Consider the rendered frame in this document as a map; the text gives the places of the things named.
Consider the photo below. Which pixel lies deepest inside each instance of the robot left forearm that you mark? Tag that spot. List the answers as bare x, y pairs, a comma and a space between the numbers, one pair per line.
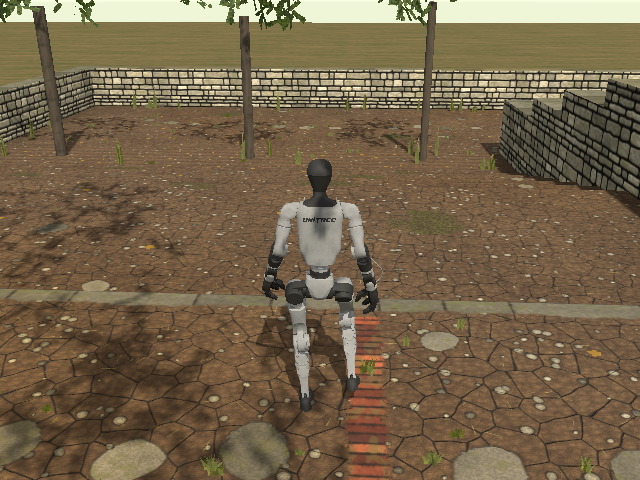
273, 266

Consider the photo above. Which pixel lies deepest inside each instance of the left robot thigh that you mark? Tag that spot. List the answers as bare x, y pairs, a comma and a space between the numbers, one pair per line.
295, 294

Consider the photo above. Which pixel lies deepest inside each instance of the robot right hand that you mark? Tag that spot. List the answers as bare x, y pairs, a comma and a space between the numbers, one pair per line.
372, 299

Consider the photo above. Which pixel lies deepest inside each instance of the robot left upper arm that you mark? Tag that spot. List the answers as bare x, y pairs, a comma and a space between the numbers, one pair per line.
288, 212

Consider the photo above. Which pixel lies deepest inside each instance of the robot left hand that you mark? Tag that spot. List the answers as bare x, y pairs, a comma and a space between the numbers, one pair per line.
274, 285

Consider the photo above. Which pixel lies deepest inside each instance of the right robot foot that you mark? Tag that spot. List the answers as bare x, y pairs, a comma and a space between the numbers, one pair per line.
352, 383

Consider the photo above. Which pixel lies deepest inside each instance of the robot right forearm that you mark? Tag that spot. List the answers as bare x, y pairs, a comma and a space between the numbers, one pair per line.
366, 271

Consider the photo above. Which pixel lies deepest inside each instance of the robot right upper arm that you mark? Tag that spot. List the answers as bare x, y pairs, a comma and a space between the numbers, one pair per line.
351, 212

